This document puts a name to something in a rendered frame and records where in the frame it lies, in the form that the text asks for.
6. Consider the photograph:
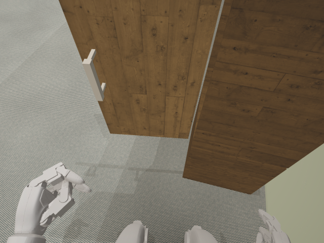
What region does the left robot thigh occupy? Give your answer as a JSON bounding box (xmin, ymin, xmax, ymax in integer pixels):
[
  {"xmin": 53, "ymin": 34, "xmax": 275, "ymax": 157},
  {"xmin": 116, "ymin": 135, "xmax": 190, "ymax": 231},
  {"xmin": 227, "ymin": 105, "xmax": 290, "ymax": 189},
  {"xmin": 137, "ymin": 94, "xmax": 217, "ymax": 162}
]
[{"xmin": 115, "ymin": 223, "xmax": 149, "ymax": 243}]

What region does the right robot thigh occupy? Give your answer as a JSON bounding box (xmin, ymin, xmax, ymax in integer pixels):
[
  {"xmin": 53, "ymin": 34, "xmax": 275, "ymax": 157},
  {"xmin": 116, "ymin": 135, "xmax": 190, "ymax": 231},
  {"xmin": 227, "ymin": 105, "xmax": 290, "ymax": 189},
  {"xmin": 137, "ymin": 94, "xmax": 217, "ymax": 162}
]
[{"xmin": 184, "ymin": 228, "xmax": 218, "ymax": 243}]

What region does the right robot hand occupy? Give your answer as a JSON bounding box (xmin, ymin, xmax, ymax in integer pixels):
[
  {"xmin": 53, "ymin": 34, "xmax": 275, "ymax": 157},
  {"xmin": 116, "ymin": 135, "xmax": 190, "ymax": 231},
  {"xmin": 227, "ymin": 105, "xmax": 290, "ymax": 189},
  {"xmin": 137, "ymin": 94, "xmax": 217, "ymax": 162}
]
[{"xmin": 256, "ymin": 209, "xmax": 291, "ymax": 243}]

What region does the cupboard door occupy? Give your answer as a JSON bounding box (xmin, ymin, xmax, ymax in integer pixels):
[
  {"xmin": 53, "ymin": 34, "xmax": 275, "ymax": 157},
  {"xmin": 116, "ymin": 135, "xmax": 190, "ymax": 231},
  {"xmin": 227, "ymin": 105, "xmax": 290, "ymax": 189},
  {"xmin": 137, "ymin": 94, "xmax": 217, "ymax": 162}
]
[{"xmin": 59, "ymin": 0, "xmax": 222, "ymax": 139}]

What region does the handle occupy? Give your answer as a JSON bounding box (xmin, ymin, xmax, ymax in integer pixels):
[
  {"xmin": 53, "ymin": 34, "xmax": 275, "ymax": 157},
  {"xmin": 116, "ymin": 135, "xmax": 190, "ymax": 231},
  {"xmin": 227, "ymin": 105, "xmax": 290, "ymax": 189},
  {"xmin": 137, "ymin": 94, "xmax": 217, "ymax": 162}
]
[{"xmin": 82, "ymin": 49, "xmax": 106, "ymax": 101}]

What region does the robot thigh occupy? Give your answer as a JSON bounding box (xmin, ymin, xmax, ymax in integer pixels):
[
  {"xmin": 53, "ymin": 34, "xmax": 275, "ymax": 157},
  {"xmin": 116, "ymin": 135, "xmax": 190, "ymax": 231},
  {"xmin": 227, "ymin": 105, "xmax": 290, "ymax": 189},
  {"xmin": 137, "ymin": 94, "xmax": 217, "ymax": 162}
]
[
  {"xmin": 115, "ymin": 223, "xmax": 149, "ymax": 243},
  {"xmin": 184, "ymin": 228, "xmax": 218, "ymax": 243}
]

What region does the left robot hand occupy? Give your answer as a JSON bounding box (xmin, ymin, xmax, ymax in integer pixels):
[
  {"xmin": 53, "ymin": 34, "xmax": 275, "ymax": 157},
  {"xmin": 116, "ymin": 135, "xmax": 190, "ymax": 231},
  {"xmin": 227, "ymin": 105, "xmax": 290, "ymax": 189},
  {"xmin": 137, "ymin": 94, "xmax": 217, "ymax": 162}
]
[{"xmin": 14, "ymin": 162, "xmax": 91, "ymax": 236}]

